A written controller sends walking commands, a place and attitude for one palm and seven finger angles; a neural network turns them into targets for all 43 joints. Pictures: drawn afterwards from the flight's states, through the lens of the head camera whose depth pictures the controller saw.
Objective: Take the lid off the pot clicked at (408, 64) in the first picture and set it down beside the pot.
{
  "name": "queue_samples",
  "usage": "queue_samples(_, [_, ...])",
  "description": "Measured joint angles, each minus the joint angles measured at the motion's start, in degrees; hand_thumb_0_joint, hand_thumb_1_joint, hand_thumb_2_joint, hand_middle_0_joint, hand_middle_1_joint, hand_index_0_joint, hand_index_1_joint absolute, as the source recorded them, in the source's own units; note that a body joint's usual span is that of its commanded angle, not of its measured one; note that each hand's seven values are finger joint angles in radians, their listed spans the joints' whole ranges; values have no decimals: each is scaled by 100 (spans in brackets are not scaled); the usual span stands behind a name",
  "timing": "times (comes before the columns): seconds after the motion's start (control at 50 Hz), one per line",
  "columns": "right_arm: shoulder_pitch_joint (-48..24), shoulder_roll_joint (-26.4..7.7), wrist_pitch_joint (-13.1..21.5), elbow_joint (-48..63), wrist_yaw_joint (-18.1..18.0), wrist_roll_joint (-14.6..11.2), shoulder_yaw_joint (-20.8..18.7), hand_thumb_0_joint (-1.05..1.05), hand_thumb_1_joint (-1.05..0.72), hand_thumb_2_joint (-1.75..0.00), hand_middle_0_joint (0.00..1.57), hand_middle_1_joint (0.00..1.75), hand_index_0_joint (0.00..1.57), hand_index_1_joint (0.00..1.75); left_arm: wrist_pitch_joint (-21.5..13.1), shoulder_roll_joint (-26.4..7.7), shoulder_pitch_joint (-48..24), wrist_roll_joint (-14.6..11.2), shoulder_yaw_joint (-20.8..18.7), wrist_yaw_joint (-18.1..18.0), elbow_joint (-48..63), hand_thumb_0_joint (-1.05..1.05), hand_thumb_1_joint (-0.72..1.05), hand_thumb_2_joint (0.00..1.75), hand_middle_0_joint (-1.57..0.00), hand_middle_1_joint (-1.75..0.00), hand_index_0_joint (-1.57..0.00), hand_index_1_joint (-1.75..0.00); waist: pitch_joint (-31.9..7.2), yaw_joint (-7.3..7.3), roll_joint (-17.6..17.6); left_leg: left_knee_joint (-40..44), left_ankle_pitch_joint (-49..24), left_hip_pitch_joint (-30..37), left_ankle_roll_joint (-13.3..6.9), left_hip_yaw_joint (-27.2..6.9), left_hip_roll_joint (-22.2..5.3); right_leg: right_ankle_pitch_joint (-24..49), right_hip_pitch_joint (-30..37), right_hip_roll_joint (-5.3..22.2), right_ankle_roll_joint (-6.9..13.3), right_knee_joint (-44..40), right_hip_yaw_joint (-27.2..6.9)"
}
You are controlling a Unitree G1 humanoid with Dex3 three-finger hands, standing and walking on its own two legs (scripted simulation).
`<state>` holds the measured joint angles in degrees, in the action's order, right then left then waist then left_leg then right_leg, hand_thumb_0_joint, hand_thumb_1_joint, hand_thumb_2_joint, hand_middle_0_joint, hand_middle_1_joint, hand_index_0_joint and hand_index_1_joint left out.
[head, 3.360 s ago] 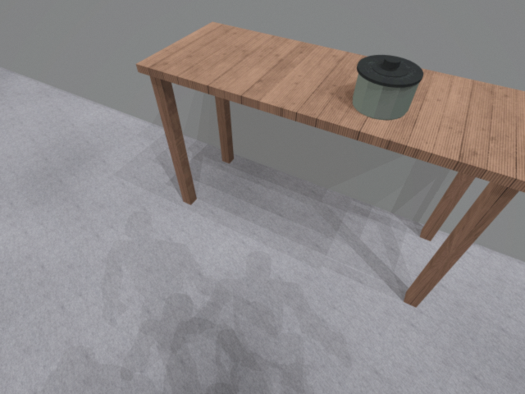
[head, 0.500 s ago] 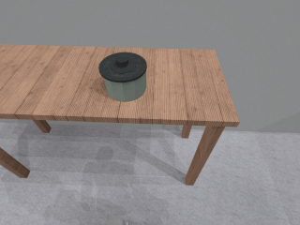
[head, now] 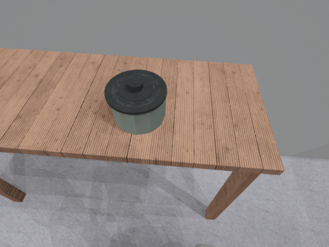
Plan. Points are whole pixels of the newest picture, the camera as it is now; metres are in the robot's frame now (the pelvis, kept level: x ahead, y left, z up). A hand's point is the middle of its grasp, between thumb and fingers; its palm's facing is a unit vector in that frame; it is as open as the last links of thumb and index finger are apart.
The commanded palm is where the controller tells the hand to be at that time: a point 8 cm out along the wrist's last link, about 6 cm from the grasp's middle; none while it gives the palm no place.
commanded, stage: come to a stop and stand still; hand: left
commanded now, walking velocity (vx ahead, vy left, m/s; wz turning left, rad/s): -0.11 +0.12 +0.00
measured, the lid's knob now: (135, 84) +0.49 +0.12 +0.10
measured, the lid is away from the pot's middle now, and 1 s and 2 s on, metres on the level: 0.00 0.00 0.00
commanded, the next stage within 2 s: look again from close up in 0.98 s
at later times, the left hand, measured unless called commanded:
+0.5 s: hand out of the picture +0.00 +0.22 -0.18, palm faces +0.07 -0.97 -0.23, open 7.4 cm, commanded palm none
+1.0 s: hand out of the picture -0.06 +0.19 -0.17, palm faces +0.02 -0.99 -0.16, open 7.3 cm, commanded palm none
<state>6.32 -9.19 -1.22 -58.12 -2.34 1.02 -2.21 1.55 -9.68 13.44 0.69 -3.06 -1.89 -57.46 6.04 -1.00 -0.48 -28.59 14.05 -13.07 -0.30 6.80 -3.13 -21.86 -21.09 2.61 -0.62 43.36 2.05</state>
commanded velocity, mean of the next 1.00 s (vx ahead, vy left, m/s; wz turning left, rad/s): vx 0.00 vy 0.04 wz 0.00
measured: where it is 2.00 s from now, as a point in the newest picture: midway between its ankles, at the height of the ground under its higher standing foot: outside the picture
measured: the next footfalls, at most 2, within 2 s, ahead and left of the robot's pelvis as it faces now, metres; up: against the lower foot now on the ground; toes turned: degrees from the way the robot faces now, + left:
right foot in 0.04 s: +0.07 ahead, -0.13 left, +0.00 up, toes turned -3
left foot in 0.46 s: -0.02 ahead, +0.13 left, +0.00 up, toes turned +1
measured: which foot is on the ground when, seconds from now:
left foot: down 0.00-0.06, up 0.08-0.44, down 0.46-1.00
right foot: up 0.00-0.02, down 0.04-0.48, up 0.50-0.70, down 0.72-1.00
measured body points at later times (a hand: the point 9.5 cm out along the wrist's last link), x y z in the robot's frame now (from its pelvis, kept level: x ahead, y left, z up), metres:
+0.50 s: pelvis -0.04 +0.01 -0.01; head -0.02 +0.03 +0.44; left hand +0.00 +0.27 -0.16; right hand +0.02 -0.23 -0.15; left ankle -0.06 +0.13 -0.74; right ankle +0.03 -0.13 -0.73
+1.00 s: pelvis -0.05 +0.04 +0.01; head -0.04 +0.04 +0.46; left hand -0.06 +0.25 -0.16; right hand -0.06 -0.18 -0.15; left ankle -0.06 +0.13 -0.74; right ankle -0.06 -0.09 -0.74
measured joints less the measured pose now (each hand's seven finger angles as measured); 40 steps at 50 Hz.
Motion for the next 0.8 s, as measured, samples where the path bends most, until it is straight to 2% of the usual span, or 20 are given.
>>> queue_samples(0.04, [55,-55,-62,14,31,-8,-51,-1,-93,-90,20,29,20,30,-60,-67,-4,23,-15,7,124,0,91,90,-20,-30,-20,-29,-33,-9,14,-291,165,-101,99,5,-24,868,259,23,9,-711,15])
queue_samples(0.06, [82,-79,-87,29,53,-26,-78,-1,-92,-90,20,29,20,30,-105,-114,10,51,-17,0,162,0,91,90,-20,-30,-20,-29,-75,-17,-10,-547,299,-225,122,9,-20,838,316,39,35,-849,-3])
queue_samples(0.08, [78,-145,-123,41,66,-42,-118,-1,-92,-90,20,29,20,30,-126,-102,-32,64,-8,-5,151,0,91,90,-20,-30,-20,-29,-61,-2,81,-937,731,-381,123,-151,-16,646,267,-7,83,-731,28])
queue_samples(0.12, [75,-265,-226,46,53,-44,-188,0,-92,-90,20,29,20,30,-131,-59,-101,72,38,-5,148,0,91,90,-20,-30,-20,-29,-46,37,215,-1943,1456,-729,113,-534,157,480,230,-44,168,-640,85])
queue_samples(0.18, [107,-381,-289,26,67,-28,-231,0,-92,-90,20,29,20,30,-109,-12,-150,61,62,-32,184,0,91,90,-20,-30,-20,-29,-52,43,261,-3261,1485,-1120,166,-744,374,637,281,-44,198,-859,89])
queue_samples(0.24, [193,-433,-313,34,108,0,-226,0,-91,-90,20,29,20,30,-109,-2,-163,64,61,-63,247,0,91,90,-20,-30,-20,-30,-88,32,221,-3674,1260,-1234,237,-770,434,819,310,-10,210,-1101,82])
queue_samples(0.28, [259,-432,-316,34,134,3,-208,0,-91,-90,20,29,19,30,-112,-22,-156,69,60,-66,281,0,91,90,-20,-30,-20,-30,-123,12,163,-3499,1198,-1167,267,-756,411,923,319,28,194,-1232,77])
queue_samples(0.34, [345,-394,-292,35,170,-8,-164,0,-91,-90,20,29,19,30,-99,-77,-115,96,55,-46,311,0,91,90,-20,-30,-20,-30,-179,-38,60,-2737,1176,-890,249,-706,339,1059,307,84,152,-1373,52])
queue_samples(0.4, [420,-316,-212,36,193,-33,-106,0,-91,-90,20,29,19,30,-55,-157,-53,111,42,-12,281,0,91,90,-20,-30,-20,-30,-259,-89,-48,-1653,1074,-465,183,-637,289,1167,250,115,84,-1439,11])
queue_samples(0.46, [566,-260,-66,68,188,-43,-30,0,-91,-90,20,29,19,30,19,-212,41,73,31,2,186,0,91,90,-20,-30,-20,-30,-394,-56,-33,-258,557,134,83,-616,237,1173,106,63,-37,-1304,26])
queue_samples(0.52, [711,-42,-21,-7,157,13,70,0,-91,-90,20,29,19,30,141,-310,42,36,-17,0,0,0,91,90,-20,-30,-20,-30,-442,-3,-249,-186,457,141,-33,-579,353,507,-32,69,-49,-880,-125])
queue_samples(0.58, [882,122,-21,-141,94,23,183,0,-91,-90,20,29,20,30,164,-308,90,46,-16,22,-155,0,91,90,-20,-30,-20,-29,-542,24,-259,122,262,239,-111,-598,391,78,-89,-79,-5,-125,-219])
queue_samples(0.62, [935,148,-29,-266,52,20,214,1,-92,-90,20,29,20,30,109,-270,153,34,14,30,-209,0,91,90,-20,-30,-20,-29,-571,9,-230,305,149,292,-152,-592,426,-28,34,-117,0,34,-190])
queue_samples(0.66, [954,154,0,-363,33,9,228,1,-93,-90,20,29,20,30,47,-220,219,10,59,24,-275,0,91,90,-20,-30,-20,-29,-567,-1,-212,407,91,328,-178,-552,478,2,323,-107,-8,-314,-123])
queue_samples(0.72, [971,162,88,-447,4,-42,233,1,-93,-90,20,29,20,30,-69,-160,296,-24,135,-10,-411,0,91,90,-20,-30,-20,-29,-540,-1,-263,297,146,265,-185,-444,614,592,911,-38,23,-1425,-151])
queue_samples(0.8, [859,61,119,-580,-2,-85,197,1,-93,-90,20,29,20,30,-163,92,325,-39,248,-34,-669,0,91,90,-20,-30,-20,-29,-452,90,43,327,128,340,-173,-433,487,595,1077,-168,37,-1697,-156])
